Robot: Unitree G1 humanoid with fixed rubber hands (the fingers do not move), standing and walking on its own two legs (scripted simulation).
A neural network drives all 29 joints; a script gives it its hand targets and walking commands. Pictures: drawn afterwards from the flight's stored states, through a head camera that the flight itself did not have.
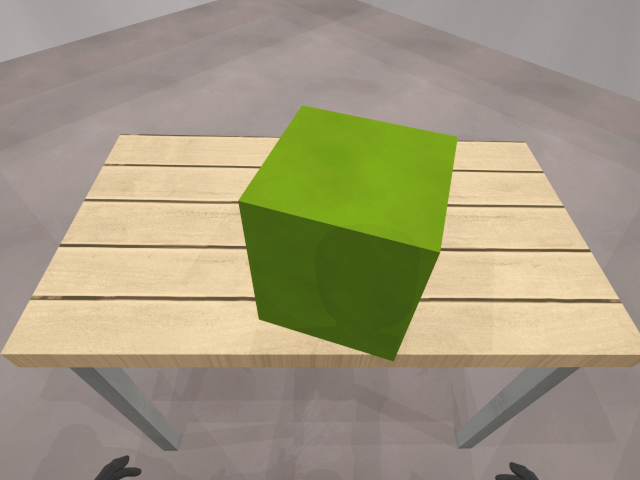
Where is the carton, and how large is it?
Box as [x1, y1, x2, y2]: [238, 105, 457, 360]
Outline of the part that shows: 302,105 238,200 259,319 393,360 440,250 457,137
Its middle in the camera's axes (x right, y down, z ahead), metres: +0.04 -0.01 +0.55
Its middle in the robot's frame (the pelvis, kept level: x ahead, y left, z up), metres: +0.42 -0.03 +0.06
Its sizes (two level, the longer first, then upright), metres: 0.210 0.200 0.250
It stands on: a table, 0.71 m high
